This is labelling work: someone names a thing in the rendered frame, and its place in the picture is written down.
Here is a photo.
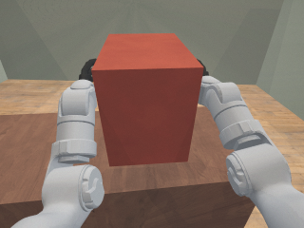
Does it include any robot right hand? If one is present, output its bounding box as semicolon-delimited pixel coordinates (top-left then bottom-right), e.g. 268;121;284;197
197;59;209;77

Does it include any left robot forearm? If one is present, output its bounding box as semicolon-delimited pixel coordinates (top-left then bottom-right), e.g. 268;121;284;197
41;79;97;205

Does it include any pedestal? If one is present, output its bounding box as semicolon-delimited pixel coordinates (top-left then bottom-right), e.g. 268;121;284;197
0;106;255;228

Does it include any robot left hand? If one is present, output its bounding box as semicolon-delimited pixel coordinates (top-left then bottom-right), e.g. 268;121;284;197
79;58;97;83

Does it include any carton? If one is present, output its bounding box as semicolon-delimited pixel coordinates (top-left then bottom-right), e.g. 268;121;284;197
91;33;204;167

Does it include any right robot forearm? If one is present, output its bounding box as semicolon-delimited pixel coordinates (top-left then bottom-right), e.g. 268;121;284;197
198;75;292;181

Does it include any left robot upper arm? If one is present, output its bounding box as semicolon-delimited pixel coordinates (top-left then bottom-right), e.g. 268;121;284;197
11;164;105;228

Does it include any right robot upper arm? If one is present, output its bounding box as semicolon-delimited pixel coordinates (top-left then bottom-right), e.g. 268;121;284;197
225;143;304;228

